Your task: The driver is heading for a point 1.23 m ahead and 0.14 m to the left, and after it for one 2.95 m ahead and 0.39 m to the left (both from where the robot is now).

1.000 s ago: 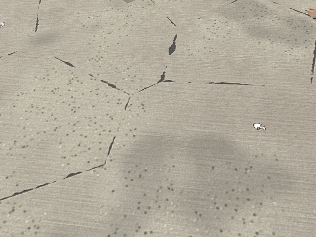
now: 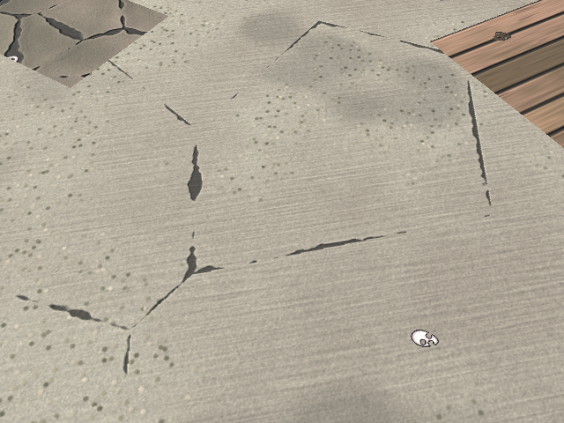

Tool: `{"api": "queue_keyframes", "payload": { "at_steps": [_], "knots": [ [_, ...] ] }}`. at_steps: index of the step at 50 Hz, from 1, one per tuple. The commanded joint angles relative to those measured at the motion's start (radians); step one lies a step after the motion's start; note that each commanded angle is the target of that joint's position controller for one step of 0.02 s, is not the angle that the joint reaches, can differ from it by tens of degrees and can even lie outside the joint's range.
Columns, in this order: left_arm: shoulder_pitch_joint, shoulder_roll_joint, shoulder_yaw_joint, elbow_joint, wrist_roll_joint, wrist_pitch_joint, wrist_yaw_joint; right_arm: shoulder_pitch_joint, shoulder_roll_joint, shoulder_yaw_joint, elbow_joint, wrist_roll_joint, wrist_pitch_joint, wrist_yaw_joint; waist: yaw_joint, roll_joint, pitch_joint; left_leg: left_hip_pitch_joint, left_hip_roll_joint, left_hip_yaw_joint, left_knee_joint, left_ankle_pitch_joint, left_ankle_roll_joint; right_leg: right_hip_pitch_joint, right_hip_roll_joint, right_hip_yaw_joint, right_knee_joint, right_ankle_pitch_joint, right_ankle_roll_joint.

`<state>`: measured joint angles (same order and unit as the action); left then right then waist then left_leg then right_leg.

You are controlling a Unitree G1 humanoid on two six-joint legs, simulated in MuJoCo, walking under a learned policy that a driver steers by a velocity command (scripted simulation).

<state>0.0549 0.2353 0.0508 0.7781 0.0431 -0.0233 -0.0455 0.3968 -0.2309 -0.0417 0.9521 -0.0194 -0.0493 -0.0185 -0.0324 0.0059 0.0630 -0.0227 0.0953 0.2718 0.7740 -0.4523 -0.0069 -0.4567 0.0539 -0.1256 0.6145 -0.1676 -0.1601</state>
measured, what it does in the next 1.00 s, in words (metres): walks ahead, turning left: left foot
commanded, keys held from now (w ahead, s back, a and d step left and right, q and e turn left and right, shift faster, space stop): w+e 0.04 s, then w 0.08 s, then w+q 0.72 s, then w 0.16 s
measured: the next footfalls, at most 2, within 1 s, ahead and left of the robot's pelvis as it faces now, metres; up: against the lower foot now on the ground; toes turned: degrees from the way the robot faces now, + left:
left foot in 0.54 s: +0.45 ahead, +0.09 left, +0.00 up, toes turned +6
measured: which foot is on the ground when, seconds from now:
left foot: up 0.00-0.52, down 0.54-1.00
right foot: down 0.00-0.56, up 0.58-1.00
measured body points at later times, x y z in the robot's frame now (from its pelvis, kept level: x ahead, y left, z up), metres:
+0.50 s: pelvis +0.27 +0.01 +0.01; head +0.30 +0.01 +0.46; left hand +0.24 +0.27 -0.13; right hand +0.44 -0.22 -0.11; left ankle +0.41 +0.10 -0.70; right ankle +0.09 -0.05 -0.71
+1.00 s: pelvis +0.55 +0.04 +0.02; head +0.59 +0.05 +0.47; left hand +0.70 +0.31 -0.08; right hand +0.61 -0.24 -0.10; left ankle +0.41 +0.08 -0.71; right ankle +0.74 -0.04 -0.69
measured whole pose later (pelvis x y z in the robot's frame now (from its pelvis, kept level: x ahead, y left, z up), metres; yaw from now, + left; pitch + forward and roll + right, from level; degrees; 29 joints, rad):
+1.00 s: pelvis +0.55 +0.04 +0.02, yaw +17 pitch +2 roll +1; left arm 0.04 0.26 0.00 0.74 0.04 -0.05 -0.03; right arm 0.43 -0.27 -0.07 0.89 -0.01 -0.05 -0.01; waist -0.09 -0.04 0.03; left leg 0.03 -0.14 -0.17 0.29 -0.33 0.10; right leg -0.57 -0.05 0.00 0.58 -0.04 0.01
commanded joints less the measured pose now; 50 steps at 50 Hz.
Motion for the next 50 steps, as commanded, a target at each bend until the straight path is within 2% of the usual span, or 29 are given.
{"api": "queue_keyframes", "payload": {
  "at_steps": [1, 2, 3, 4, 5, 6, 8, 10, 13, 16, 20, 21, 23, 25, 26, 27, 28, 29, 30, 31, 32, 33, 34, 36, 38, 42, 47, 48, 50],
  "knots": [
    [0.348, 0.296, 0.094, 0.024, -0.030, 0.020, 0.030, -0.113, -0.159, -0.031, -0.178, -0.001, -0.032, 0.018, 0.163, -0.085, -0.297, -0.723, -0.084, -0.281, 0.706, -0.032, 0.001, 0.751, -0.391, 0.809, -0.337, -0.045, -0.270],
    [0.302, 0.251, 0.082, 0.036, -0.033, 0.019, 0.040, -0.154, -0.132, -0.023, -0.193, 0.012, -0.046, 0.022, 0.131, -0.044, -0.176, -0.752, -0.030, -0.300, 0.652, 0.061, 0.011, 0.647, -0.375, 0.661, -0.337, 0.035, -0.244],
    [0.259, 0.185, 0.064, 0.043, -0.035, 0.012, 0.044, -0.119, -0.125, -0.019, -0.171, 0.015, -0.053, 0.019, 0.075, 0.026, -0.088, -0.685, 0.010, -0.294, 0.534, 0.115, 0.014, 0.499, -0.331, 0.552, -0.355, 0.165, -0.191],
    [0.220, 0.150, 0.052, 0.042, -0.036, 0.001, 0.048, -0.113, -0.119, -0.020, -0.164, -0.001, -0.041, 0.018, 0.038, 0.034, -0.060, -0.619, 0.033, -0.301, 0.457, 0.123, 0.009, 0.411, -0.276, 0.470, -0.366, 0.240, -0.153],
    [0.191, 0.125, 0.042, 0.037, -0.037, -0.010, 0.049, -0.076, -0.110, -0.017, -0.148, -0.019, -0.020, 0.021, 0.010, 0.022, -0.066, -0.550, 0.039, -0.298, 0.418, 0.134, 0.001, 0.355, -0.243, 0.410, -0.382, 0.290, -0.135],
    [0.197, 0.118, 0.037, 0.041, -0.040, -0.023, 0.046, -0.061, -0.104, -0.017, -0.142, -0.027, -0.002, 0.025, 0.002, 0.010, -0.075, -0.515, 0.037, -0.291, 0.389, 0.138, -0.006, 0.329, -0.226, 0.382, -0.394, 0.335, -0.130],
    [0.236, 0.127, 0.034, 0.067, -0.041, -0.045, 0.041, -0.056, -0.085, -0.013, -0.134, -0.025, 0.018, 0.037, -0.005, -0.007, -0.071, -0.516, 0.036, -0.265, 0.322, 0.186, -0.012, 0.318, -0.207, 0.316, -0.428, 0.381, -0.115],
    [0.277, 0.142, 0.035, 0.086, -0.037, -0.053, 0.037, -0.130, -0.086, -0.014, -0.151, -0.017, 0.024, 0.043, 0.020, -0.026, -0.034, -0.577, 0.047, -0.255, 0.249, 0.272, -0.009, 0.337, -0.199, 0.276, -0.461, 0.387, -0.083],
    [0.318, 0.138, 0.029, 0.103, -0.034, -0.058, 0.035, -0.229, -0.093, -0.015, -0.175, -0.004, 0.025, 0.047, 0.058, -0.042, -0.008, -0.650, 0.038, -0.258, 0.141, 0.381, 0.007, 0.404, -0.191, 0.219, -0.483, 0.388, -0.026],
    [0.344, 0.133, 0.020, 0.119, -0.026, -0.065, 0.042, -0.296, -0.082, -0.010, -0.190, 0.004, 0.021, 0.052, 0.083, -0.051, 0.014, -0.667, -0.003, -0.270, 0.034, 0.455, 0.026, 0.461, -0.202, 0.162, -0.497, 0.403, 0.005],
    [0.375, 0.117, 0.007, 0.150, -0.020, -0.068, 0.060, -0.380, -0.071, -0.001, -0.221, -0.003, 0.015, 0.060, 0.102, -0.048, 0.050, -0.670, -0.047, -0.226, -0.100, 0.463, 0.059, 0.559, -0.234, 0.097, -0.491, 0.500, 0.019],
    [0.378, 0.118, 0.004, 0.158, -0.019, -0.067, 0.065, -0.389, -0.068, 0.001, -0.227, -0.006, 0.013, 0.062, 0.101, -0.050, 0.051, -0.652, -0.060, -0.206, -0.133, 0.442, 0.071, 0.583, -0.242, 0.080, -0.472, 0.562, 0.024],
    [0.361, 0.137, 0.003, 0.165, -0.015, -0.068, 0.075, -0.354, -0.072, -0.001, -0.223, -0.007, 0.012, 0.059, 0.071, -0.072, 0.019, -0.555, -0.111, -0.157, -0.174, 0.359, 0.107, 0.615, -0.254, 0.043, -0.373, 0.851, 0.043],
    [0.342, 0.171, 0.009, 0.166, -0.009, -0.060, 0.086, -0.223, -0.101, -0.015, -0.189, -0.010, 0.010, 0.050, 0.007, -0.108, -0.062, -0.417, -0.174, -0.125, -0.186, 0.251, 0.152, 0.642, -0.266, 0.018, -0.155, 1.129, 0.056],
    [0.331, 0.185, 0.012, 0.160, -0.007, -0.052, 0.087, -0.093, -0.127, -0.028, -0.149, -0.015, 0.004, 0.047, -0.048, -0.108, -0.129, -0.277, -0.194, -0.139, -0.234, 0.243, 0.180, 0.603, -0.264, 0.008, 0.026, 1.098, 0.057],
    [0.294, 0.192, 0.011, 0.137, -0.016, -0.052, 0.085, 0.062, -0.171, -0.049, -0.108, -0.030, -0.002, 0.039, -0.133, -0.067, -0.204, -0.038, -0.129, -0.249, -0.301, 0.267, 0.234, 0.427, -0.241, -0.017, 0.282, 0.868, 0.070],
    [0.338, 0.103, -0.009, 0.079, -0.041, -0.064, 0.066, 0.125, -0.303, -0.088, -0.109, -0.037, 0.005, 0.026, -0.102, 0.163, -0.313, 0.286, 0.169, -0.713, -0.311, 0.296, 0.394, 0.027, -0.070, -0.041, 0.709, 0.170, 0.121],
    [0.301, 0.138, 0.001, 0.061, -0.023, -0.073, 0.057, 0.072, -0.284, -0.085, -0.108, 0.005, 0.011, 0.035, -0.074, 0.126, -0.354, 0.343, 0.252, -1.032, -0.437, 0.387, 0.466, -0.185, 0.033, 0.142, 0.867, -0.336, 0.118],
    [0.230, 0.133, -0.003, 0.036, -0.016, -0.082, 0.049, 0.003, -0.258, -0.080, -0.110, 0.022, 0.015, 0.035, -0.048, 0.048, -0.205, 0.214, 0.219, -0.872, -0.462, 0.330, 0.426, -0.257, -0.053, 0.213, 0.834, -0.240, 0.110],
    [0.210, 0.136, -0.005, 0.025, -0.023, -0.092, 0.044, -0.050, -0.196, -0.065, -0.118, 0.018, 0.018, 0.034, -0.020, -0.013, -0.107, 0.069, 0.188, -0.773, -0.502, 0.350, 0.382, -0.237, -0.094, 0.195, 0.750, -0.172, 0.114],
    [0.207, 0.131, -0.004, 0.026, -0.019, -0.086, 0.043, -0.086, -0.160, -0.055, -0.122, 0.015, 0.017, 0.032, 0.017, -0.048, -0.041, -0.045, 0.137, -0.694, -0.529, 0.406, 0.340, -0.194, -0.121, 0.187, 0.669, -0.156, 0.124],
    [0.221, 0.123, -0.007, 0.022, -0.003, -0.066, 0.043, -0.106, -0.140, -0.047, -0.121, 0.019, 0.014, 0.027, 0.049, -0.039, -0.019, -0.132, 0.090, -0.630, -0.550, 0.463, 0.316, -0.140, -0.136, 0.181, 0.613, -0.153, 0.145],
    [0.238, 0.111, -0.010, 0.022, 0.006, -0.046, 0.039, -0.108, -0.142, -0.044, -0.122, 0.021, 0.006, 0.026, 0.063, -0.015, -0.029, -0.173, 0.061, -0.589, -0.561, 0.494, 0.304, -0.098, -0.145, 0.174, 0.566, -0.148, 0.162],
    [0.225, 0.095, -0.015, 0.004, 0.009, -0.022, 0.035, -0.084, -0.176, -0.053, -0.116, 0.021, -0.010, 0.027, 0.068, 0.011, -0.039, -0.209, 0.025, -0.544, -0.572, 0.565, 0.305, -0.091, -0.145, 0.145, 0.492, -0.116, 0.189],
    [0.146, 0.096, -0.016, -0.031, 0.007, -0.017, 0.032, -0.056, -0.194, -0.059, -0.114, 0.021, -0.012, 0.026, 0.049, 0.025, -0.022, -0.214, 0.000, -0.532, -0.589, 0.559, 0.289, -0.128, -0.150, 0.128, 0.387, -0.039, 0.213],
    [-0.009, 0.093, -0.021, -0.087, -0.002, -0.017, 0.028, 0.023, -0.194, -0.064, -0.108, 0.023, -0.004, 0.025, -0.020, 0.053, -0.023, -0.118, -0.023, -0.549, -0.561, 0.578, 0.239, -0.186, -0.132, 0.125, 0.182, 0.115, 0.227],
    [-0.119, 0.089, -0.033, -0.128, -0.009, -0.034, 0.019, 0.092, -0.180, -0.056, -0.093, 0.008, -0.006, 0.012, -0.071, 0.063, -0.026, 0.027, 0.015, -0.562, -0.510, 0.701, 0.217, -0.171, -0.098, 0.109, 0.006, 0.164, 0.188],
    [-0.117, 0.096, -0.032, -0.132, -0.010, -0.038, 0.018, 0.089, -0.184, -0.055, -0.093, 0.005, -0.008, 0.008, -0.065, 0.067, -0.026, 0.045, 0.032, -0.574, -0.496, 0.726, 0.209, -0.143, -0.092, 0.114, -0.025, 0.149, 0.172],
    [-0.033, 0.125, -0.021, -0.112, -0.011, -0.047, 0.022, 0.046, -0.203, -0.057, -0.100, 0.002, -0.014, 0.001, -0.013, 0.077, -0.038, 0.043, 0.052, -0.577, -0.444, 0.829, 0.179, -0.008, -0.068, 0.118, -0.087, 0.081, 0.133]
  ]
}}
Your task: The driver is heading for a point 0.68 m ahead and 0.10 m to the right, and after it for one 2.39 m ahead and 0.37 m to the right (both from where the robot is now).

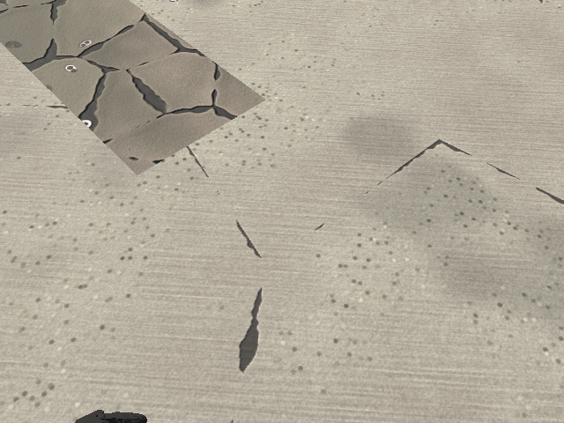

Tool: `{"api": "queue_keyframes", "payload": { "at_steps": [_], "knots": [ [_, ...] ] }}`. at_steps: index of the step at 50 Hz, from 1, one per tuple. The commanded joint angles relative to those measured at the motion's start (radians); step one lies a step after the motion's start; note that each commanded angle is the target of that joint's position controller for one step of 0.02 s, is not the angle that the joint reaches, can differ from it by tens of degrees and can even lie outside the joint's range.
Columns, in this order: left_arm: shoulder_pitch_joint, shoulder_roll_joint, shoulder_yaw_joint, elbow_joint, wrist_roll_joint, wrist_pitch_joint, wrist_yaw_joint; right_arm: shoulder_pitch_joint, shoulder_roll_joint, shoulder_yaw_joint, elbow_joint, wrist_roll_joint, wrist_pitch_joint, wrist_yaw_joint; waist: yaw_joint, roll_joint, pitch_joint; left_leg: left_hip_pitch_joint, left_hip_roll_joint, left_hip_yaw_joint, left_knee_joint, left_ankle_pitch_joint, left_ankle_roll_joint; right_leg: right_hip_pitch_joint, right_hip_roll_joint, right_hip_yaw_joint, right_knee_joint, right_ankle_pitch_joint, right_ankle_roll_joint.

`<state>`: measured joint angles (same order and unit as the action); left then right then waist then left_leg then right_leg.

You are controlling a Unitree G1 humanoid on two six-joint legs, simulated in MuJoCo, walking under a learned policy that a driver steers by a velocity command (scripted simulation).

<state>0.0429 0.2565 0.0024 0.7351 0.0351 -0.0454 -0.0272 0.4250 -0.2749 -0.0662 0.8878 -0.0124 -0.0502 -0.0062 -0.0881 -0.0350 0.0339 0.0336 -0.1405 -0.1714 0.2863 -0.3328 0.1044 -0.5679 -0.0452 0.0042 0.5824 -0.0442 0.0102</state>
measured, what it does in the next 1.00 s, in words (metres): walks ahead: right foot, then left foot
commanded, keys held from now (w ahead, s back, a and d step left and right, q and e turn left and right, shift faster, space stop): w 0.42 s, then w+e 0.48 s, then e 0.10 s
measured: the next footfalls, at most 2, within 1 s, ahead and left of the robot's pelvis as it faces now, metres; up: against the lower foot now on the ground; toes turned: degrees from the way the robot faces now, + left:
right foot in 0.06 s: +0.20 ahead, -0.11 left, +0.00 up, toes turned +1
left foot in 0.56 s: +0.45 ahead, +0.10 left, +0.00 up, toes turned +3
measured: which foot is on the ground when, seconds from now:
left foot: down 0.00-0.06, up 0.08-0.54, down 0.56-1.00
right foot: up 0.00-0.04, down 0.06-0.58, up 0.60-1.00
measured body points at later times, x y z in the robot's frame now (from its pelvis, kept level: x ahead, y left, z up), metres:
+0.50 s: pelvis +0.26 -0.02 +0.00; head +0.29 -0.01 +0.45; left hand +0.20 +0.23 -0.13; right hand +0.48 -0.23 -0.10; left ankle +0.40 +0.11 -0.71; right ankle +0.16 -0.11 -0.74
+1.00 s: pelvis +0.51 +0.00 +0.00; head +0.54 +0.00 +0.45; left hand +0.73 +0.20 -0.12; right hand +0.43 -0.24 -0.14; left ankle +0.42 +0.10 -0.74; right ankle +0.64 -0.14 -0.70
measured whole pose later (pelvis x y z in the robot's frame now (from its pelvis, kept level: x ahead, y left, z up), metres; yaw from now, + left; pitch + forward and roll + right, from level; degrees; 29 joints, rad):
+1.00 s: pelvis +0.51 +0.00 +0.00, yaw -13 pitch +0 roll +1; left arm 0.08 0.23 0.05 0.81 0.04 0.00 -0.06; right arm 0.40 -0.22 -0.04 0.95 -0.01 -0.09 -0.02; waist -0.04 -0.03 0.06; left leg 0.06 -0.01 0.28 0.26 -0.33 0.02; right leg -0.61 -0.06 -0.08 0.69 -0.03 -0.06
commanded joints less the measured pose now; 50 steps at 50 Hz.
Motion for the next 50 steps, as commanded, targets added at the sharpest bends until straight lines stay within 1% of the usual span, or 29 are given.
{"api": "queue_keyframes", "payload": {
  "at_steps": [1, 2, 3, 4, 5, 6, 7, 9, 10, 13, 16, 19, 23, 25, 26, 27, 28, 29, 30, 31, 32, 33, 34, 35, 38, 42, 45, 47, 50],
  "knots": [
    [0.066, 0.127, 0.039, -0.041, -0.004, -0.030, 0.011, 0.000, -0.170, -0.034, -0.037, -0.006, -0.017, -0.011, 0.082, 0.117, -0.043, -0.014, 0.277, -0.121, 0.130, 0.831, 0.053, 0.213, 0.060, -0.022, -0.077, -0.092, -0.057],
    [0.201, 0.147, 0.050, 0.001, -0.002, -0.039, 0.022, -0.014, -0.168, -0.031, -0.035, -0.004, -0.020, -0.005, 0.151, 0.079, -0.111, -0.042, 0.230, -0.075, 0.298, 0.858, 0.033, 0.382, 0.063, -0.025, -0.140, -0.070, -0.084],
    [0.352, 0.203, 0.064, 0.018, 0.016, -0.048, 0.038, -0.010, -0.122, -0.015, -0.056, 0.002, -0.026, 0.002, 0.209, 0.006, -0.232, -0.177, 0.181, -0.036, 0.544, 0.635, 0.014, 0.612, -0.108, 0.155, -0.153, -0.178, -0.134],
    [0.418, 0.313, 0.097, 0.035, 0.026, -0.036, 0.040, 0.136, -0.040, 0.000, -0.064, 0.036, -0.025, 0.007, 0.161, -0.238, -0.350, -0.487, 0.002, 0.077, 0.881, 0.004, -0.034, 0.864, -0.363, 0.619, -0.225, -0.250, -0.281],
    [0.364, 0.238, 0.088, 0.039, -0.004, -0.021, 0.028, 0.107, -0.116, -0.008, -0.044, -0.001, -0.019, 0.000, 0.141, -0.134, -0.277, -0.613, 0.035, 0.048, 0.975, -0.167, -0.022, 0.786, -0.367, 0.753, -0.303, -0.336, -0.290],
    [0.275, 0.164, 0.072, 0.021, -0.014, -0.020, 0.024, 0.018, -0.122, -0.010, -0.054, -0.011, -0.016, 0.004, 0.124, -0.026, -0.124, -0.639, 0.085, 0.036, 0.984, -0.082, -0.022, 0.644, -0.325, 0.591, -0.312, -0.350, -0.272],
    [0.229, 0.118, 0.061, 0.022, -0.009, -0.024, 0.019, -0.043, -0.105, -0.003, -0.068, -0.012, -0.019, 0.012, 0.116, 0.021, -0.061, -0.627, 0.118, 0.044, 0.936, -0.023, -0.025, 0.547, -0.273, 0.468, -0.338, -0.259, -0.248],
    [0.227, 0.087, 0.049, 0.051, -0.012, -0.035, 0.023, -0.065, -0.086, 0.001, -0.076, -0.024, -0.003, 0.026, 0.082, -0.033, -0.015, -0.576, 0.160, 0.069, 0.851, 0.012, -0.036, 0.446, -0.181, 0.294, -0.380, -0.103, -0.193],
    [0.244, 0.098, 0.051, 0.064, -0.015, -0.043, 0.022, -0.045, -0.075, 0.005, -0.070, -0.027, 0.005, 0.031, 0.073, -0.071, -0.029, -0.551, 0.158, 0.082, 0.836, 0.016, -0.046, 0.436, -0.179, 0.266, -0.384, -0.023, -0.203],
    [0.292, 0.109, 0.057, 0.101, -0.027, -0.060, 0.016, -0.099, -0.063, 0.012, -0.081, -0.032, 0.016, 0.038, 0.069, -0.054, -0.019, -0.609, 0.185, 0.120, 0.775, 0.063, -0.069, 0.449, -0.165, 0.195, -0.424, 0.065, -0.222],
    [0.332, 0.104, 0.056, 0.130, -0.029, -0.055, 0.016, -0.240, -0.045, 0.026, -0.126, -0.030, 0.014, 0.046, 0.094, -0.042, 0.018, -0.674, 0.221, 0.167, 0.628, 0.166, -0.094, 0.464, -0.139, 0.132, -0.463, 0.096, -0.220],
    [0.371, 0.112, 0.058, 0.156, -0.030, -0.053, 0.014, -0.351, -0.017, 0.044, -0.157, -0.021, 0.009, 0.049, 0.121, -0.046, 0.027, -0.623, 0.214, 0.209, 0.447, 0.263, -0.100, 0.463, -0.115, 0.074, -0.460, 0.153, -0.201],
    [0.428, 0.126, 0.061, 0.191, -0.026, -0.047, 0.018, -0.436, -0.032, 0.045, -0.184, -0.016, 0.003, 0.042, 0.142, -0.042, 0.038, -0.564, 0.188, 0.223, 0.322, 0.279, -0.080, 0.521, -0.150, 0.095, -0.410, 0.236, -0.191],
    [0.419, 0.142, 0.065, 0.199, -0.022, -0.041, 0.024, -0.425, -0.047, 0.040, -0.186, -0.017, -0.005, 0.035, 0.123, -0.040, 0.035, -0.523, 0.173, 0.215, 0.281, 0.222, -0.063, 0.558, -0.172, 0.124, -0.353, 0.307, -0.184],
    [0.406, 0.151, 0.068, 0.199, -0.021, -0.039, 0.027, -0.380, -0.057, 0.035, -0.174, -0.019, -0.011, 0.029, 0.097, -0.039, 0.018, -0.458, 0.157, 0.214, 0.250, 0.188, -0.053, 0.563, -0.172, 0.131, -0.301, 0.369, -0.174],
    [0.389, 0.156, 0.069, 0.200, -0.024, -0.036, 0.028, -0.282, -0.069, 0.026, -0.142, -0.024, -0.020, 0.022, 0.048, -0.021, -0.026, -0.325, 0.133, 0.223, 0.186, 0.188, -0.038, 0.548, -0.147, 0.115, -0.189, 0.443, -0.159],
    [0.389, 0.136, 0.062, 0.197, -0.029, -0.036, 0.026, -0.133, -0.110, 0.009, -0.093, -0.037, -0.033, 0.009, -0.007, 0.026, -0.120, -0.103, 0.164, 0.189, 0.152, 0.202, -0.012, 0.466, -0.091, 0.078, -0.004, 0.391, -0.140],
    [0.380, 0.084, 0.048, 0.154, -0.033, -0.041, 0.024, 0.040, -0.197, -0.013, -0.077, -0.059, -0.041, -0.006, -0.067, 0.147, -0.263, 0.134, 0.418, -0.069, 0.127, 0.097, 0.036, 0.289, -0.019, 0.028, 0.290, 0.059, -0.119],
    [0.505, 0.004, 0.036, 0.147, -0.058, -0.032, 0.029, 0.034, -0.274, -0.034, -0.072, -0.049, -0.024, -0.004, -0.001, 0.346, -0.336, 0.272, 0.619, -0.444, 0.001, 0.006, 0.136, 0.002, 0.120, -0.021, 0.550, -0.503, -0.097],
    [0.439, 0.117, 0.064, 0.172, -0.027, -0.014, 0.037, -0.043, -0.176, -0.017, -0.090, -0.022, -0.014, 0.001, 0.009, 0.149, -0.211, 0.144, 0.567, -0.403, -0.025, -0.102, 0.115, -0.058, 0.048, 0.054, 0.620, -0.450, -0.109],
    [0.382, 0.104, 0.068, 0.162, -0.027, -0.013, 0.027, -0.132, -0.107, 0.003, -0.102, -0.017, -0.018, 0.003, 0.040, 0.111, -0.089, 0.016, 0.517, -0.255, -0.057, -0.071, 0.089, -0.058, 0.013, 0.066, 0.601, -0.355, -0.110],
    [0.358, 0.077, 0.064, 0.160, -0.028, -0.009, 0.020, -0.172, -0.072, 0.011, -0.102, -0.017, -0.024, 0.006, 0.061, 0.107, -0.037, -0.070, 0.473, -0.140, -0.093, 0.037, 0.066, -0.029, -0.016, 0.058, 0.571, -0.299, -0.102],
    [0.349, 0.072, 0.068, 0.164, -0.017, 0.002, 0.014, -0.180, -0.054, 0.016, -0.095, -0.014, -0.031, 0.002, 0.076, 0.124, -0.012, -0.120, 0.438, -0.052, -0.111, 0.117, 0.044, -0.005, -0.032, 0.051, 0.549, -0.275, -0.093],
    [0.365, 0.056, 0.067, 0.166, -0.009, 0.015, 0.006, -0.177, -0.049, 0.017, -0.086, -0.011, -0.038, -0.001, 0.095, 0.136, -0.007, -0.156, 0.418, 0.012, -0.126, 0.164, 0.031, 0.021, -0.040, 0.044, 0.543, -0.255, -0.082],
    [0.303, 0.035, 0.068, 0.141, -0.006, 0.036, -0.010, -0.136, -0.060, 0.009, -0.059, 0.000, -0.062, -0.003, 0.107, 0.116, 0.000, -0.149, 0.410, 0.119, -0.148, 0.308, 0.039, -0.031, -0.048, 0.030, 0.539, -0.181, -0.064],
    [0.172, 0.024, 0.065, 0.090, -0.006, 0.042, -0.025, -0.079, -0.054, 0.007, -0.025, -0.005, -0.063, -0.006, 0.093, 0.106, 0.030, -0.109, 0.392, 0.236, -0.158, 0.391, 0.041, -0.135, -0.058, 0.009, 0.438, -0.053, -0.047],
    [0.065, 0.007, 0.051, 0.050, -0.005, 0.038, -0.036, -0.064, -0.060, 0.006, -0.009, -0.006, -0.060, -0.007, 0.076, 0.106, 0.055, -0.106, 0.375, 0.315, -0.151, 0.440, 0.032, -0.100, -0.044, -0.038, 0.255, 0.039, -0.049],
    [0.008, -0.006, 0.042, 0.026, 0.000, 0.034, -0.040, -0.054, -0.072, 0.004, 0.002, -0.002, -0.057, -0.013, 0.069, 0.099, 0.077, -0.099, 0.378, 0.372, -0.108, 0.620, 0.023, -0.043, -0.023, -0.093, 0.136, 0.058, -0.062],
    [0.023, 0.008, 0.044, 0.019, 0.010, 0.029, -0.038, -0.032, -0.098, -0.003, 0.021, 0.001, -0.042, -0.025, 0.076, 0.123, 0.039, -0.022, 0.388, 0.416, 0.029, 0.919, -0.001, 0.051, 0.036, -0.148, 0.059, -0.007, -0.099]
  ]
}}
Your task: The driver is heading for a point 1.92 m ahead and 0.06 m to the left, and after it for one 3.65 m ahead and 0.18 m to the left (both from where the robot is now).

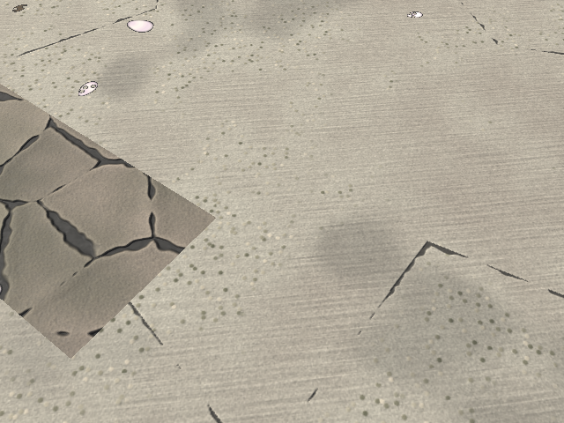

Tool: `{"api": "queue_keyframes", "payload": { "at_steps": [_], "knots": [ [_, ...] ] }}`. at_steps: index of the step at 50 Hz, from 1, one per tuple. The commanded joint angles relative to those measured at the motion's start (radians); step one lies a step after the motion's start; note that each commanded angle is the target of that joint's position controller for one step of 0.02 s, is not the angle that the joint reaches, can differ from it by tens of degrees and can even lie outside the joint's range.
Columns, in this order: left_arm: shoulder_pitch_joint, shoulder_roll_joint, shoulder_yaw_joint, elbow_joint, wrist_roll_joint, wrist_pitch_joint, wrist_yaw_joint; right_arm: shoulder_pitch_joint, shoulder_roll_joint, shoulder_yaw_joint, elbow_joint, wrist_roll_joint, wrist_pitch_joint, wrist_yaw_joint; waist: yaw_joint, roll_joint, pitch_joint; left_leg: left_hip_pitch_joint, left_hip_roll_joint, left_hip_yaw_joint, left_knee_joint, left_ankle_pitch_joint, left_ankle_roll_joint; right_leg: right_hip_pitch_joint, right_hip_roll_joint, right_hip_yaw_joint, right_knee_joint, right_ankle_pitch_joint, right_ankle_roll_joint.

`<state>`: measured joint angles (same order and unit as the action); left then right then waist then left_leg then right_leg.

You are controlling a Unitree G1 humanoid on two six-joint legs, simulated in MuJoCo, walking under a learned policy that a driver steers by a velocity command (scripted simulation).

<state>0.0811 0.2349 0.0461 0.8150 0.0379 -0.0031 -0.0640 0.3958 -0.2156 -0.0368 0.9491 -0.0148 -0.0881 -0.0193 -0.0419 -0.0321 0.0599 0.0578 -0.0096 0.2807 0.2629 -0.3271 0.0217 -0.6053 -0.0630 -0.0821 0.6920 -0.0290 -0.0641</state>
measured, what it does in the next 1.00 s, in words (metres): walks ahead: right foot, then left foot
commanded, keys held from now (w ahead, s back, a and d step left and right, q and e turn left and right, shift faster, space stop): e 0.12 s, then no key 0.18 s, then q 0.62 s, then no key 0.08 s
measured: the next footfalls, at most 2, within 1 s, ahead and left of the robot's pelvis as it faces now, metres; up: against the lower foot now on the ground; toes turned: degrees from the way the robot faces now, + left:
right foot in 0.08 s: +0.20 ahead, -0.08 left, +0.00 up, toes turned -8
left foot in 0.64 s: +0.14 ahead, +0.10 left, +0.00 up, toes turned -2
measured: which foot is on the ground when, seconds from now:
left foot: down 0.00-0.08, up 0.10-0.62, down 0.64-1.00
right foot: up 0.00-0.06, down 0.08-0.64, up 0.66-1.00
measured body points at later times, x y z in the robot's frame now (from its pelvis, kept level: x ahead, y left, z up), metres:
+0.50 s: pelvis +0.12 -0.02 +0.00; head +0.13 -0.03 +0.45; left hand +0.24 +0.22 -0.13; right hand +0.15 -0.27 -0.14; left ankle +0.15 +0.13 -0.71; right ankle +0.16 -0.08 -0.74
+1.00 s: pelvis +0.12 +0.00 +0.00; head +0.16 +0.00 +0.45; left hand +0.21 +0.28 -0.12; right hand +0.23 -0.28 -0.12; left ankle +0.10 +0.10 -0.74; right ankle +0.13 -0.12 -0.71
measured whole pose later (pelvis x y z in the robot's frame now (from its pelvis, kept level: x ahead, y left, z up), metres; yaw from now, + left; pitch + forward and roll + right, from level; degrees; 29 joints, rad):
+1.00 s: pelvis +0.12 +0.00 +0.00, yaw +10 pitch +1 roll +0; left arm 0.13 0.27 0.05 0.81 0.00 0.04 0.04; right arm 0.24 -0.29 -0.09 0.84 -0.01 0.04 -0.01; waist -0.03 0.00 0.07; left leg -0.23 -0.10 -0.18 0.45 -0.22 0.03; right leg -0.36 0.03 0.04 0.74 -0.42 0.03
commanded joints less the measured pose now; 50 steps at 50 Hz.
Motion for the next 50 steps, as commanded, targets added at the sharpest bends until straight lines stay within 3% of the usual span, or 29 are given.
{"api": "queue_keyframes", "payload": {
  "at_steps": [1, 3, 4, 5, 6, 7, 8, 9, 10, 11, 13, 15, 19, 22, 24, 27, 30, 31, 32, 33, 34, 35, 36, 39, 45, 50],
  "knots": [
    [0.028, 0.043, 0.006, -0.052, 0.010, -0.015, 0.003, -0.012, -0.172, -0.038, -0.041, 0.005, 0.003, -0.017, 0.047, 0.138, -0.015, -0.026, 0.257, -0.029, 0.131, 1.018, 0.074, 0.136, 0.084, -0.073, -0.062, -0.069, -0.042],
    [0.190, 0.082, 0.027, -0.010, 0.015, -0.030, 0.018, -0.033, -0.193, -0.047, -0.049, 0.009, 0.023, -0.022, 0.109, 0.133, -0.114, -0.032, 0.251, -0.032, 0.408, 1.019, 0.059, 0.307, 0.140, -0.059, -0.145, -0.091, -0.086],
    [0.294, 0.123, 0.045, 0.020, 0.027, -0.045, 0.034, -0.043, -0.195, -0.050, -0.058, 0.018, 0.028, -0.017, 0.170, 0.068, -0.180, -0.124, 0.217, -0.019, 0.654, 0.784, 0.018, 0.474, 0.117, -0.005, -0.265, 0.094, -0.118],
    [0.296, 0.242, 0.071, 0.021, 0.022, -0.051, 0.046, 0.033, -0.093, -0.029, -0.098, 0.004, 0.028, -0.011, 0.093, -0.126, -0.271, -0.418, 0.115, -0.035, 0.953, -0.141, -0.019, 0.752, -0.166, 0.276, -0.115, 0.694, -0.186],
    [0.324, 0.315, 0.096, -0.010, -0.023, -0.032, 0.050, 0.071, -0.108, -0.030, -0.133, 0.022, 0.044, -0.010, 0.110, -0.173, -0.455, -0.633, -0.035, -0.200, 1.229, -0.368, -0.055, 0.932, -0.347, 0.649, -0.177, 0.859, -0.399],
    [0.283, 0.268, 0.088, -0.034, -0.040, -0.011, 0.064, 0.004, -0.132, -0.030, -0.128, 0.008, 0.049, -0.010, 0.119, -0.005, -0.401, -0.678, 0.037, -0.295, 1.218, -0.250, -0.050, 0.838, -0.320, 0.540, -0.245, 0.731, -0.373],
    [0.196, 0.194, 0.067, -0.043, -0.044, -0.004, 0.072, -0.059, -0.115, -0.024, -0.139, 0.011, 0.046, -0.008, 0.100, 0.007, -0.261, -0.682, 0.065, -0.295, 1.158, -0.160, -0.047, 0.684, -0.278, 0.454, -0.291, 0.612, -0.339],
    [0.144, 0.132, 0.047, -0.041, -0.044, -0.002, 0.075, -0.080, -0.114, -0.025, -0.131, 0.003, 0.047, -0.010, 0.062, 0.048, -0.163, -0.650, 0.093, -0.299, 1.066, -0.117, -0.047, 0.556, -0.218, 0.387, -0.336, 0.547, -0.283],
    [0.128, 0.102, 0.037, -0.037, -0.049, -0.004, 0.079, -0.074, -0.119, -0.029, -0.130, -0.014, 0.063, -0.010, 0.037, 0.038, -0.125, -0.592, 0.106, -0.303, 1.000, -0.097, -0.048, 0.468, -0.180, 0.333, -0.359, 0.530, -0.246],
    [0.121, 0.090, 0.030, -0.035, -0.041, -0.008, 0.078, -0.040, -0.112, -0.029, -0.117, -0.023, 0.083, -0.010, 0.021, 0.026, -0.134, -0.526, 0.101, -0.298, 0.966, -0.085, -0.048, 0.413, -0.159, 0.302, -0.373, 0.519, -0.227],
    [0.128, 0.113, 0.032, -0.026, -0.024, -0.022, 0.070, -0.016, -0.092, -0.026, -0.107, -0.015, 0.106, -0.007, 0.006, 0.023, -0.158, -0.469, 0.080, -0.289, 0.913, -0.064, -0.045, 0.367, -0.134, 0.266, -0.386, 0.526, -0.213],
    [0.130, 0.127, 0.033, -0.021, -0.017, -0.027, 0.066, -0.032, -0.086, -0.026, -0.107, -0.010, 0.116, -0.005, 0.007, 0.003, -0.164, -0.471, 0.074, -0.289, 0.846, -0.032, -0.042, 0.361, -0.119, 0.249, -0.406, 0.443, -0.196],
    [0.126, 0.071, 0.003, 0.007, -0.008, -0.024, 0.072, -0.077, -0.072, -0.020, -0.083, -0.008, 0.133, -0.002, 0.026, -0.043, -0.134, -0.417, 0.084, -0.305, 0.630, 0.023, -0.040, 0.342, -0.105, 0.216, -0.491, 0.049, -0.142],
    [0.127, 0.105, 0.006, 0.023, -0.004, -0.017, 0.082, -0.129, -0.090, -0.021, -0.087, -0.001, 0.139, -0.001, 0.050, -0.066, -0.091, -0.380, 0.055, -0.296, 0.522, -0.007, -0.031, 0.338, -0.122, 0.226, -0.514, -0.157, -0.134],
    [0.134, 0.133, 0.015, 0.027, -0.010, -0.006, 0.091, -0.145, -0.105, -0.026, -0.094, 0.000, 0.135, -0.001, 0.059, -0.061, -0.076, -0.401, 0.039, -0.287, 0.494, -0.061, -0.023, 0.377, -0.151, 0.247, -0.489, -0.190, -0.151],
    [0.143, 0.143, 0.024, 0.032, -0.018, 0.009, 0.107, -0.133, -0.090, -0.025, -0.096, 0.004, 0.125, -0.004, 0.063, -0.048, -0.067, -0.408, 0.024, -0.267, 0.440, -0.119, -0.006, 0.432, -0.185, 0.263, -0.438, -0.140, -0.171],
    [0.130, 0.156, 0.034, 0.039, -0.028, 0.019, 0.120, -0.067, -0.063, -0.019, -0.082, 0.007, 0.111, -0.007, 0.025, -0.032, -0.071, -0.306, 0.004, -0.248, 0.217, 0.003, 0.024, 0.428, -0.177, 0.214, -0.346, -0.005, -0.127],
    [0.140, 0.153, 0.038, 0.041, -0.026, 0.019, 0.121, -0.059, -0.087, -0.024, -0.084, 0.002, 0.104, -0.008, 0.024, 0.005, -0.058, -0.272, 0.027, -0.313, 0.112, 0.077, 0.046, 0.395, -0.153, 0.180, -0.288, -0.001, -0.081],
    [0.143, 0.119, 0.032, 0.020, -0.027, 0.020, 0.119, -0.042, -0.155, -0.038, -0.093, -0.015, 0.095, -0.011, 0.041, 0.133, -0.080, -0.222, 0.171, -0.523, 0.020, 0.165, 0.091, 0.315, -0.072, 0.095, -0.124, -0.092, -0.023],
    [0.072, 0.069, 0.022, -0.022, -0.037, 0.022, 0.121, -0.065, -0.248, -0.064, -0.102, 0.001, 0.096, -0.004, 0.036, 0.280, 0.011, -0.243, 0.331, -0.748, 0.012, 0.480, 0.207, 0.134, 0.119, -0.014, -0.026, -0.354, 0.042],
    [0.038, 0.085, 0.024, -0.023, -0.023, 0.030, 0.121, -0.021, -0.228, -0.066, -0.095, -0.009, 0.094, -0.004, -0.002, 0.227, 0.003, -0.225, 0.375, -0.765, 0.011, 0.642, 0.288, 0.091, 0.123, 0.055, 0.195, -0.515, 0.053],
    [0.063, 0.083, 0.026, -0.013, -0.025, 0.036, 0.112, -0.040, -0.207, -0.064, -0.096, -0.002, 0.095, -0.007, 0.026, 0.145, -0.021, -0.218, 0.322, -0.685, 0.029, 0.649, 0.289, 0.086, 0.111, 0.099, 0.293, -0.490, 0.059],
    [0.077, 0.087, 0.029, -0.004, -0.029, 0.036, 0.107, -0.097, -0.197, -0.064, -0.110, 0.000, 0.102, -0.011, 0.052, 0.110, -0.020, -0.214, 0.259, -0.622, 0.043, 0.622, 0.252, 0.073, 0.101, 0.114, 0.320, -0.439, 0.066],
    [0.081, 0.112, 0.035, -0.008, -0.017, 0.033, 0.098, -0.132, -0.174, -0.064, -0.135, 0.010, 0.111, -0.008, 0.052, 0.127, -0.078, -0.125, 0.186, -0.568, 0.090, 0.710, 0.215, 0.049, 0.097, 0.111, 0.334, -0.381, 0.095],
    [0.013, 0.105, 0.020, -0.063, -0.034, 0.032, 0.101, -0.066, -0.219, -0.085, -0.131, 0.004, 0.119, -0.006, -0.006, 0.161, -0.107, -0.065, 0.188, -0.654, 0.133, 0.706, 0.221, 0.073, 0.092, 0.117, 0.152, -0.398, 0.110],
    [0.080, 0.117, 0.016, -0.066, -0.042, 0.025, 0.104, -0.156, -0.229, -0.085, -0.157, -0.003, 0.131, 0.006, 0.018, 0.190, -0.123, -0.175, 0.161, -0.685, 0.153, 0.658, 0.170, 0.283, 0.109, 0.100, -0.040, -0.378, 0.078]
  ]
}}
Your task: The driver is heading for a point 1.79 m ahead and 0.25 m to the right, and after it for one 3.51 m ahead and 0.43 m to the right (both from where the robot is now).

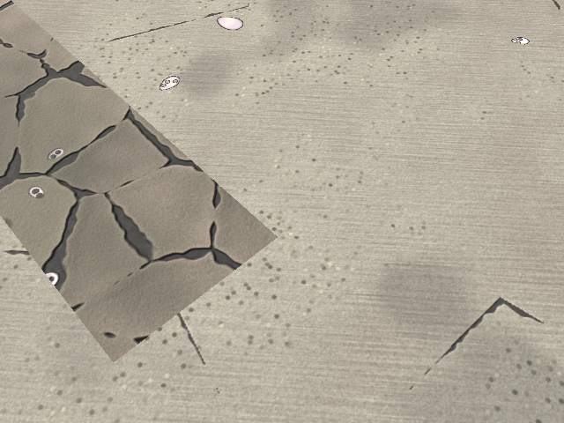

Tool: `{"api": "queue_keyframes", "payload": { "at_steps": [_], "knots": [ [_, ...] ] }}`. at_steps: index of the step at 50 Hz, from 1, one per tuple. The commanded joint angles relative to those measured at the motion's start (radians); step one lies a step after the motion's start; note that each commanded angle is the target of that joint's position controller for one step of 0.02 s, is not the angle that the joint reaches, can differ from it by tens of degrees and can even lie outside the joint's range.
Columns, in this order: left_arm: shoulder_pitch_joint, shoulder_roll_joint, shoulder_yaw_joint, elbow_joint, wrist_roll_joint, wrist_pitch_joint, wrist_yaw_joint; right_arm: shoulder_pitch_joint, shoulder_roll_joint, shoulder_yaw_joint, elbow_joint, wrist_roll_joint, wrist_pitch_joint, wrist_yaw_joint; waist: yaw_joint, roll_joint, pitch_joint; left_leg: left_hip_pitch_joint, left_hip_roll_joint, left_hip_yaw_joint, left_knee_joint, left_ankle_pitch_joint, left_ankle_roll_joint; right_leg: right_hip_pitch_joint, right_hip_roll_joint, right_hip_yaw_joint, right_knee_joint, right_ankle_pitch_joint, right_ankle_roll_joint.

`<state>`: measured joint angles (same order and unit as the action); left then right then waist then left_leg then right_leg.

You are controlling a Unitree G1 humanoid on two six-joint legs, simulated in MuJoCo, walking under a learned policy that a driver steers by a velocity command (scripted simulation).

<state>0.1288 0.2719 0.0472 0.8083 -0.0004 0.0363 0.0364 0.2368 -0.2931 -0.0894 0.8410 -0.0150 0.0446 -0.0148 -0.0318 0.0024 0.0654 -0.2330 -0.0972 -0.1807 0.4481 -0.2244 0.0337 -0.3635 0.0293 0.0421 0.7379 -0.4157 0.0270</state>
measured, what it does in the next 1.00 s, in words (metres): steps on the spot: right foot, then left foot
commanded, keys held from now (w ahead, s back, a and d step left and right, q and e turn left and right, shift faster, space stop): no key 1.00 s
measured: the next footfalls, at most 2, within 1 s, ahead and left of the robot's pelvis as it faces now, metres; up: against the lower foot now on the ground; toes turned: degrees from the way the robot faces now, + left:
right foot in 0.06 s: +0.04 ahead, -0.11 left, +0.00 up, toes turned +4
left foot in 0.40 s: -0.01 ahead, +0.10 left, +0.00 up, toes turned -1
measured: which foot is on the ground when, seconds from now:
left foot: down 0.00-0.06, up 0.08-0.38, down 0.40-1.00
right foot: up 0.00-0.04, down 0.06-1.00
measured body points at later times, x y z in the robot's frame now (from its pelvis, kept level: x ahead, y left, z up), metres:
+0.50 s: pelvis -0.02 -0.02 +0.00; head -0.01 -0.01 +0.45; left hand +0.05 +0.24 -0.14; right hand +0.06 -0.27 -0.14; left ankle -0.05 +0.10 -0.74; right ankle +0.00 -0.12 -0.74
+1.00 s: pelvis -0.02 +0.00 +0.00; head -0.01 +0.01 +0.45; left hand -0.03 +0.24 -0.15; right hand +0.01 -0.24 -0.15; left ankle -0.05 +0.10 -0.74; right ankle +0.00 -0.12 -0.74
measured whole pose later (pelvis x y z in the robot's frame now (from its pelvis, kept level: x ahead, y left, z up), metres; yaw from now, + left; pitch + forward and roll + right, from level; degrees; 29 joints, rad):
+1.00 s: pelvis -0.02 +0.00 +0.00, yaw +3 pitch -2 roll +0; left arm 0.26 0.20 -0.01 1.13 0.01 0.01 0.03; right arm 0.24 -0.19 0.01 1.14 -0.01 0.00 -0.04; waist 0.01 -0.01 0.03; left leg -0.09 -0.06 -0.05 0.36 -0.23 0.04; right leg -0.17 0.01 0.02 0.37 -0.17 0.00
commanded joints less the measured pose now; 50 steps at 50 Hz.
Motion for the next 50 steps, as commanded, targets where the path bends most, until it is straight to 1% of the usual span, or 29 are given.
{"api": "queue_keyframes", "payload": {
  "at_steps": [1, 2, 3, 4, 5, 6, 7, 8, 9, 10, 11, 13, 15, 16, 17, 18, 19, 20, 21, 22, 23, 24, 25, 27, 30, 36, 43, 50],
  "knots": [
    [0.063, 0.076, 0.013, -0.053, -0.002, -0.018, 0.005, -0.023, -0.150, -0.031, -0.051, 0.001, 0.001, 0.002, 0.029, 0.150, -0.125, 0.085, 0.232, -0.224, -0.019, 0.507, 0.134, 0.107, 0.020, -0.032, -0.183, 0.065, -0.021],
    [0.102, 0.068, 0.012, -0.042, 0.005, -0.024, 0.008, -0.052, -0.144, -0.026, -0.055, 0.010, 0.004, 0.001, 0.059, 0.133, -0.117, 0.037, 0.203, -0.219, 0.005, 0.409, 0.096, 0.196, 0.017, -0.038, -0.341, 0.179, -0.030],
    [0.107, 0.099, 0.017, -0.042, 0.018, -0.033, 0.015, -0.039, -0.113, -0.015, -0.059, 0.010, 0.001, -0.001, 0.050, 0.064, -0.115, -0.040, 0.158, -0.196, 0.048, 0.235, 0.046, 0.283, -0.066, 0.049, -0.444, 0.230, -0.048],
    [0.093, 0.161, 0.019, -0.062, 0.033, -0.038, 0.020, 0.033, -0.031, 0.007, -0.060, 0.002, -0.004, -0.001, 0.007, -0.165, -0.140, -0.129, 0.041, -0.064, 0.221, -0.116, -0.002, 0.361, -0.321, 0.314, -0.516, 0.351, -0.096],
    [0.070, 0.212, 0.026, -0.066, 0.026, -0.032, 0.009, 0.024, -0.088, -0.009, -0.057, 0.006, 0.006, -0.012, 0.025, -0.235, -0.118, -0.151, -0.051, 0.040, 0.340, -0.395, -0.011, 0.218, -0.419, 0.430, -0.492, 0.478, -0.238],
    [0.069, 0.168, 0.017, -0.064, 0.025, -0.035, 0.000, 0.022, -0.121, -0.016, -0.043, -0.002, 0.011, -0.015, 0.019, -0.150, -0.080, -0.137, -0.014, 0.009, 0.462, -0.376, -0.013, 0.170, -0.404, 0.414, -0.497, 0.479, -0.280],
    [0.020, 0.118, 0.003, -0.066, 0.016, -0.039, -0.004, 0.015, -0.112, -0.016, -0.023, 0.001, 0.012, -0.009, -0.001, -0.104, -0.038, -0.131, 0.003, 0.001, 0.500, -0.308, -0.017, 0.138, -0.339, 0.321, -0.493, 0.448, -0.258],
    [-0.020, 0.097, -0.005, -0.072, 0.020, -0.039, -0.005, 0.024, -0.099, -0.013, -0.009, 0.005, 0.013, -0.004, -0.016, -0.109, -0.028, -0.119, 0.007, 0.013, 0.505, -0.259, -0.029, 0.135, -0.272, 0.235, -0.488, 0.450, -0.220],
    [-0.020, 0.094, -0.008, -0.068, 0.019, -0.044, 0.001, 0.023, -0.090, -0.009, -0.001, 0.001, 0.014, 0.003, -0.015, -0.147, -0.038, -0.117, 0.013, 0.025, 0.489, -0.226, -0.040, 0.164, -0.242, 0.193, -0.481, 0.487, -0.204],
    [-0.004, 0.096, -0.008, -0.056, 0.019, -0.046, 0.002, 0.026, -0.081, -0.004, 0.010, -0.001, 0.013, 0.006, -0.006, -0.159, -0.047, -0.112, 0.010, 0.042, 0.460, -0.219, -0.053, 0.198, -0.217, 0.158, -0.465, 0.549, -0.199],
    [0.020, 0.095, -0.009, -0.042, 0.017, -0.047, 0.002, 0.016, -0.073, 0.002, 0.018, 0.000, 0.013, 0.007, 0.006, -0.154, -0.061, -0.101, 0.014, 0.058, 0.417, -0.221, -0.064, 0.228, -0.210, 0.142, -0.450, 0.587, -0.201],
    [0.054, 0.099, -0.011, -0.016, 0.015, -0.047, 0.001, -0.015, -0.053, 0.015, 0.026, 0.006, 0.014, 0.004, 0.027, -0.149, -0.078, -0.062, 0.035, 0.095, 0.292, -0.230, -0.075, 0.267, -0.213, 0.138, -0.431, 0.588, -0.209],
    [0.078, 0.114, -0.007, 0.006, 0.021, -0.040, -0.003, -0.038, -0.046, 0.025, 0.037, 0.013, 0.015, -0.004, 0.048, -0.173, -0.079, -0.016, 0.045, 0.131, 0.165, -0.223, -0.067, 0.278, -0.213, 0.153, -0.417, 0.560, -0.213],
    [0.084, 0.119, -0.005, 0.016, 0.022, -0.036, -0.005, -0.035, -0.049, 0.026, 0.046, 0.016, 0.014, -0.008, 0.049, -0.181, -0.078, 0.006, 0.046, 0.142, 0.099, -0.192, -0.059, 0.279, -0.214, 0.164, -0.410, 0.558, -0.211],
    [0.078, 0.122, -0.004, 0.025, 0.020, -0.033, -0.006, -0.018, -0.047, 0.029, 0.062, 0.017, 0.011, -0.012, 0.036, -0.173, -0.076, 0.046, 0.048, 0.154, 0.002, -0.121, -0.049, 0.270, -0.208, 0.165, -0.397, 0.557, -0.199],
    [0.072, 0.125, -0.003, 0.034, 0.016, -0.029, -0.007, 0.007, -0.040, 0.034, 0.080, 0.015, 0.005, -0.016, 0.016, -0.151, -0.073, 0.115, 0.057, 0.158, -0.137, 0.015, -0.038, 0.242, -0.200, 0.158, -0.383, 0.553, -0.172],
    [0.083, 0.115, -0.005, 0.042, 0.015, -0.033, -0.007, 0.007, -0.059, 0.034, 0.089, 0.005, -0.004, -0.020, 0.019, -0.121, -0.082, 0.196, 0.094, 0.102, -0.193, 0.111, -0.025, 0.193, -0.195, 0.164, -0.379, 0.521, -0.135],
    [0.090, 0.099, -0.009, 0.037, 0.011, -0.040, -0.012, 0.007, -0.098, 0.031, 0.091, -0.010, -0.016, -0.024, 0.033, -0.057, -0.109, 0.267, 0.180, 0.010, -0.169, 0.187, -0.008, 0.136, -0.171, 0.143, -0.357, 0.452, -0.100],
    [0.111, 0.069, -0.014, 0.043, 0.000, -0.041, -0.016, -0.046, -0.124, 0.030, 0.102, -0.001, -0.021, -0.019, 0.084, 0.057, -0.076, 0.168, 0.220, -0.022, -0.122, 0.246, 0.030, 0.158, -0.092, 0.071, -0.405, 0.318, -0.082],
    [0.097, 0.069, -0.018, 0.069, 0.006, -0.036, -0.012, -0.072, -0.074, 0.043, 0.104, 0.004, -0.028, -0.009, 0.061, 0.063, -0.063, 0.090, 0.224, -0.028, -0.138, 0.157, 0.039, 0.232, -0.079, 0.057, -0.419, 0.268, -0.073],
    [0.085, 0.081, -0.014, 0.084, 0.011, -0.032, -0.009, -0.076, -0.057, 0.049, 0.113, 0.002, -0.034, -0.006, 0.052, 0.054, -0.031, 0.059, 0.204, -0.014, -0.153, 0.114, 0.028, 0.250, -0.085, 0.059, -0.410, 0.288, -0.073],
    [0.079, 0.087, -0.011, 0.094, 0.011, -0.031, -0.010, -0.059, -0.054, 0.053, 0.131, 0.001, -0.037, -0.009, 0.045, 0.052, -0.034, 0.052, 0.187, -0.001, -0.165, 0.093, 0.017, 0.269, -0.094, 0.065, -0.407, 0.310, -0.076],
    [0.081, 0.089, -0.009, 0.104, 0.012, -0.030, -0.013, -0.043, -0.055, 0.056, 0.149, 0.003, -0.039, -0.014, 0.046, 0.069, -0.023, 0.052, 0.177, 0.006, -0.169, 0.096, 0.011, 0.267, -0.099, 0.067, -0.404, 0.329, -0.079],
    [0.099, 0.076, -0.014, 0.131, 0.013, -0.033, -0.014, -0.030, -0.056, 0.058, 0.172, 0.007, -0.042, -0.018, 0.048, 0.065, -0.023, 0.069, 0.174, 0.011, -0.172, 0.098, 0.010, 0.254, -0.105, 0.068, -0.412, 0.334, -0.076],
    [0.106, 0.065, -0.019, 0.168, 0.012, -0.032, -0.012, -0.027, -0.047, 0.065, 0.194, 0.006, -0.043, -0.019, 0.045, 0.034, -0.009, 0.062, 0.177, 0.009, -0.181, 0.064, 0.017, 0.242, -0.101, 0.065, -0.423, 0.306, -0.066],
    [0.124, 0.050, -0.028, 0.227, 0.012, -0.033, -0.010, -0.013, -0.040, 0.074, 0.231, 0.007, -0.047, -0.021, 0.043, 0.010, -0.002, 0.052, 0.174, 0.010, -0.187, 0.043, 0.024, 0.235, -0.103, 0.064, -0.426, 0.302, -0.058],
    [0.149, 0.034, -0.036, 0.275, 0.011, -0.034, -0.006, 0.014, -0.019, 0.084, 0.262, 0.007, -0.050, -0.023, 0.043, 0.001, -0.006, 0.053, 0.168, 0.020, -0.179, 0.062, 0.027, 0.228, -0.106, 0.064, -0.419, 0.308, -0.056],
    [0.171, 0.016, -0.042, 0.307, 0.011, -0.034, -0.002, 0.045, 0.002, 0.092, 0.283, 0.007, -0.053, -0.025, 0.043, 0.001, -0.004, 0.050, 0.164, 0.028, -0.170, 0.085, 0.028, 0.224, -0.109, 0.062, -0.409, 0.318, -0.056]
  ]
}}
Velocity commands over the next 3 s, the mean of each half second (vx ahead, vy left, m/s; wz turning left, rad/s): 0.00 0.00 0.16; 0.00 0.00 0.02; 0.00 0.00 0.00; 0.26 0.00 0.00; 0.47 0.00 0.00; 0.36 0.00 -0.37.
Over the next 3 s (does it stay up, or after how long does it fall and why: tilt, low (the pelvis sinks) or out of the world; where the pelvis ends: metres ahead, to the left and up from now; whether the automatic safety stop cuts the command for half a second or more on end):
stays up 0.64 -0.05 -0.01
